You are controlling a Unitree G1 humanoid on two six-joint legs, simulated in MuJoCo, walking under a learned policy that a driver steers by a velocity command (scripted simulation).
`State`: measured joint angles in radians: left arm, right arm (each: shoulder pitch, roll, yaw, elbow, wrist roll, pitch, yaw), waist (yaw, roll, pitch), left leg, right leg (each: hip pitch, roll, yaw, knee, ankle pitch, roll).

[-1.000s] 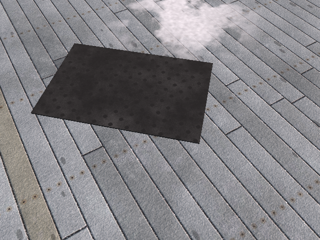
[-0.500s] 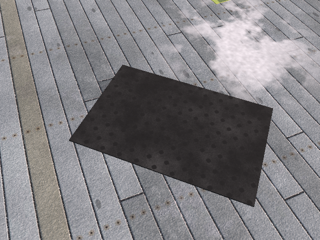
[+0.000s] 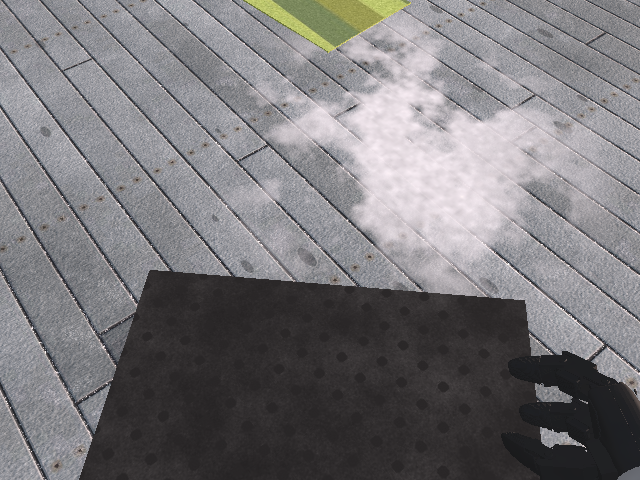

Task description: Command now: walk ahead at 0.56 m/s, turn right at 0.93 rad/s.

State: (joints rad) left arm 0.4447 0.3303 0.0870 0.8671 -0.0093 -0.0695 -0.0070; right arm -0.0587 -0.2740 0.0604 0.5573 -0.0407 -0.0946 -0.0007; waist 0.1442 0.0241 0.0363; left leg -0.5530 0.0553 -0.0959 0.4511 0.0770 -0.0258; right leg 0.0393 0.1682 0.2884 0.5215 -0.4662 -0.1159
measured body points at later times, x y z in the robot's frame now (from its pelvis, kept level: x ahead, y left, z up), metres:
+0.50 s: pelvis +0.22 +0.02 -0.01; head +0.25 -0.02 +0.44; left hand +0.52 +0.15 -0.08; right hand +0.17 -0.27 -0.13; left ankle +0.20 +0.18 -0.66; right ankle +0.27 -0.08 -0.72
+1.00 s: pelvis +0.28 +0.04 +0.02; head +0.31 +0.05 +0.47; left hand +0.56 +0.16 -0.09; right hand +0.20 -0.23 -0.08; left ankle +0.36 +0.10 -0.72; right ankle +0.21 -0.06 -0.68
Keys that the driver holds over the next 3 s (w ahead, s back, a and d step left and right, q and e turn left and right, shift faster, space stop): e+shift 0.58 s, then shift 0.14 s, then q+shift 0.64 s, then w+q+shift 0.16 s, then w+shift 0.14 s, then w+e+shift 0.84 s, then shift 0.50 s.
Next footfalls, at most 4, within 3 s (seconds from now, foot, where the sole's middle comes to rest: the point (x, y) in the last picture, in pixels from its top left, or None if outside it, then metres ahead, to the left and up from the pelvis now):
0.44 right None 0.31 -0.10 -0.75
0.84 left None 0.39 0.08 -0.75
1.26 right None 0.25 -0.06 -0.75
1.84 left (285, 416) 0.55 0.20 -0.75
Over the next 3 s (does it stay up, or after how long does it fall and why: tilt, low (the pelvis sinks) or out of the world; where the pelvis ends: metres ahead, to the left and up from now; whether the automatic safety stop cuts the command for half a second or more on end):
stays up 1.21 -0.14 0.02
